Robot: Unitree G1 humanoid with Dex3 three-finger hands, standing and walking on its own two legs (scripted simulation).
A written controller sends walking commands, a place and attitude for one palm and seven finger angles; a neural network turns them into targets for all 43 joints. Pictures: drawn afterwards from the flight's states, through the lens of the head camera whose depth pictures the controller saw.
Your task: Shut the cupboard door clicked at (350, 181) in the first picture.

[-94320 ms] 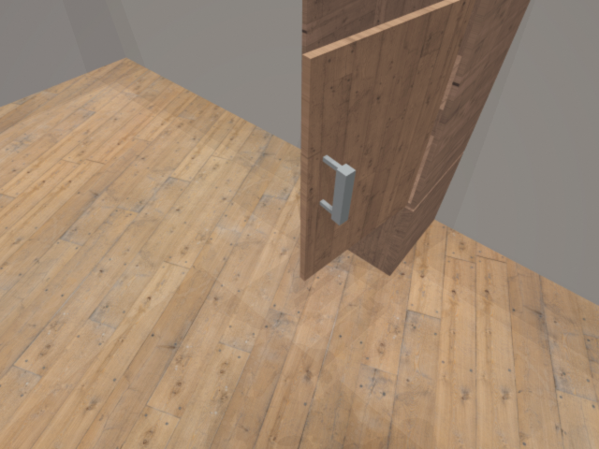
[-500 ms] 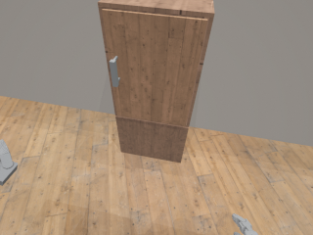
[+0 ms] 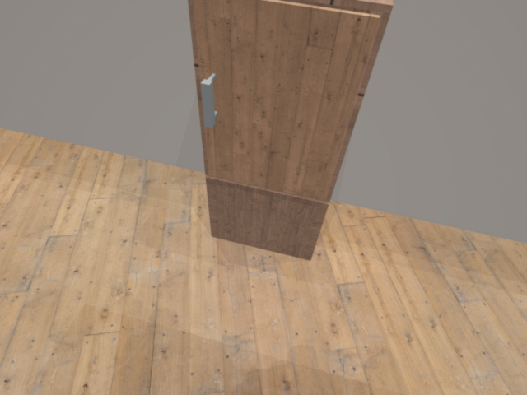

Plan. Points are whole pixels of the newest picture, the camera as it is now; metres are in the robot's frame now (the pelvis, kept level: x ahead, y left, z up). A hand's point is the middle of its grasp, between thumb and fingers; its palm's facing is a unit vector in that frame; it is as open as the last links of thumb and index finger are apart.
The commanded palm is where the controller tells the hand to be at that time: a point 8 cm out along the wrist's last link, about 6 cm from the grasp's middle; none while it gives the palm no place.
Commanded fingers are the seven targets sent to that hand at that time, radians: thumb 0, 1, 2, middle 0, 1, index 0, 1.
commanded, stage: let the arm hang, fingers relaxed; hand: left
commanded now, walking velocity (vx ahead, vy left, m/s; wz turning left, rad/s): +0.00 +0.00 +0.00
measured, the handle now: (211, 100) +0.85 +0.18 -0.01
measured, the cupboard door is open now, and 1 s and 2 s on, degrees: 0 0 0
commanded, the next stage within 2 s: look to check the result in 0.78 s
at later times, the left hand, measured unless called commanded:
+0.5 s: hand out of the picture -0.01 +0.23 -0.16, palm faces +0.00 -0.96 -0.27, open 7.4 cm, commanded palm none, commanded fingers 0.00 0.90 0.90 -0.20 -0.30 -0.20 -0.30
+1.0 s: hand out of the picture +0.04 +0.21 -0.16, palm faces -0.02 -0.97 -0.25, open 7.4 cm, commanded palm none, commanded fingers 0.00 0.90 0.90 -0.20 -0.30 -0.20 -0.30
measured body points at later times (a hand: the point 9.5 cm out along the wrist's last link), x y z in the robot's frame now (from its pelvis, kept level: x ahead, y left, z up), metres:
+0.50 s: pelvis +0.00 +0.01 +0.01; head -0.01 +0.01 +0.46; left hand -0.01 +0.28 -0.14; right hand +0.00 -0.23 -0.15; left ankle +0.07 +0.10 -0.73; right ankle -0.02 -0.10 -0.73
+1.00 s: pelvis +0.01 +0.00 +0.01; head +0.02 +0.00 +0.46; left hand +0.04 +0.26 -0.14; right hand +0.05 -0.26 -0.14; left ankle +0.07 +0.10 -0.73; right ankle -0.02 -0.10 -0.73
